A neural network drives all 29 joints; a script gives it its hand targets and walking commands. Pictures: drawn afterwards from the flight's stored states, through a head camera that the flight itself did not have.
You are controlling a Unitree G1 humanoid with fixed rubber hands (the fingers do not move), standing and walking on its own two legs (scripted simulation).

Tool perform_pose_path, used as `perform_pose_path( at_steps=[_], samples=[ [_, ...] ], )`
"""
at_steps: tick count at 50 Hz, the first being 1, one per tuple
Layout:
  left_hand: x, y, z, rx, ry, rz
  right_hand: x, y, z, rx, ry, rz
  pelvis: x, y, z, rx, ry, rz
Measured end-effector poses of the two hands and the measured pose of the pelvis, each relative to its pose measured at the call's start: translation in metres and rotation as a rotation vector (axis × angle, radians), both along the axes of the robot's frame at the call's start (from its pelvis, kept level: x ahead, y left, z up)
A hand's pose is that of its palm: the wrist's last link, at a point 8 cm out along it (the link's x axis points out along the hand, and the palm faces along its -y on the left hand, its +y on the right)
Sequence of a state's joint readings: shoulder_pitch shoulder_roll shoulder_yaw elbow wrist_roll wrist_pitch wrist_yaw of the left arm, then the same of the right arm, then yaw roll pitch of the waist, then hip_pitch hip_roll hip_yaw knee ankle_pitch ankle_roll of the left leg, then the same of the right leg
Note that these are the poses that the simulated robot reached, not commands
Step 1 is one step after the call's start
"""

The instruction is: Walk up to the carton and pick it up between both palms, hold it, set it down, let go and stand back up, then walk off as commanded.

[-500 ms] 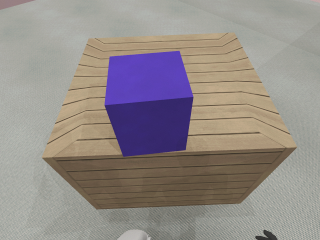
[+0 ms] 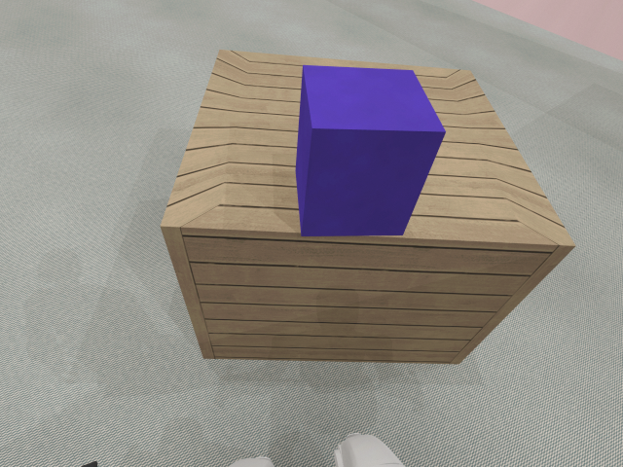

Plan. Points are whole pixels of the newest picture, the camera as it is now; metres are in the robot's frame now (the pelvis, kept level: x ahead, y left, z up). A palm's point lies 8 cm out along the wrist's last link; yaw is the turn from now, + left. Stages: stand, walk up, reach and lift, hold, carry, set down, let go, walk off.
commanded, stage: walk off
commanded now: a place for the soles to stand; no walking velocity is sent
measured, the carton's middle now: (355, 155) +0.66 -0.08 +0.02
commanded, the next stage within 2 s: stand in 1.36 s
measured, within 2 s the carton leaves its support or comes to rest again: neither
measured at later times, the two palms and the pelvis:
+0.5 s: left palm out of the picture -0.08 +0.39 -0.13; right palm out of the picture -0.04 -0.23 -0.09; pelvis -0.14 +0.08 -0.01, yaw +3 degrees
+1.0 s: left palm out of the picture -0.16 +0.36 -0.13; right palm out of the picture -0.17 -0.27 -0.07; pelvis -0.24 +0.04 +0.00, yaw -1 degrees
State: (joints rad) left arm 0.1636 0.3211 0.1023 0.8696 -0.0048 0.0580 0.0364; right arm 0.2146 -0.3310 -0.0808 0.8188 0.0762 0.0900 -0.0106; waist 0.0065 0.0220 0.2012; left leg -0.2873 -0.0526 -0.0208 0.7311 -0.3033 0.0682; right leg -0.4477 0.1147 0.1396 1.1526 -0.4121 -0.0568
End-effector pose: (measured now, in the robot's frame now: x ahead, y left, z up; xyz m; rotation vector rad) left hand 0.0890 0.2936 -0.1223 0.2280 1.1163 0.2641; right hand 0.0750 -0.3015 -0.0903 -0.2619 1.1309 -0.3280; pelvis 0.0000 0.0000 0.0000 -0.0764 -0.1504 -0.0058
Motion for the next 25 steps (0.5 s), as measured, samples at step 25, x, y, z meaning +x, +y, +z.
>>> perform_pose_path(
  at_steps=[25],
  samples=[
    [-0.168, 0.094, -0.009, 0.021, 0.076, 0.041, -0.111, 0.075, 0.003, -0.064, -0.021, 0.055, -0.144, 0.080, -0.005, 0.018, 0.093, 0.053]
  ],
)
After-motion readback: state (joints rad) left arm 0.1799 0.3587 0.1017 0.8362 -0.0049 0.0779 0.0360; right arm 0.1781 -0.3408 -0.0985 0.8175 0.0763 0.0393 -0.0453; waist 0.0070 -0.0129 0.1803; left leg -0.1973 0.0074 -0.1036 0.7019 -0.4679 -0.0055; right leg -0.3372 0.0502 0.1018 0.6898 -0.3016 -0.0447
